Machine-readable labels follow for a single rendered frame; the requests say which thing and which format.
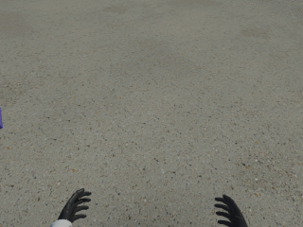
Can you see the left robot hand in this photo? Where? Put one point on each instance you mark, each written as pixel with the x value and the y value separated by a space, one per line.
pixel 71 208

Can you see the right robot hand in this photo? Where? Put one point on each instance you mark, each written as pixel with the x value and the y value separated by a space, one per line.
pixel 234 213

